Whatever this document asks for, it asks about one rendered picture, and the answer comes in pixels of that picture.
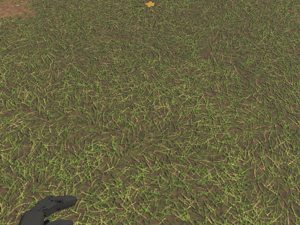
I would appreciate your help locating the robot left hand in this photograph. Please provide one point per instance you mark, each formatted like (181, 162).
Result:
(46, 207)

